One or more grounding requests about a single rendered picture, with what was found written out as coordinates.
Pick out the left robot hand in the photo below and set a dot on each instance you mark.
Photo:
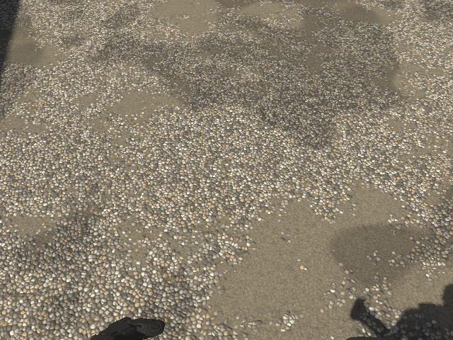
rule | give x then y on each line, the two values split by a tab
131	329

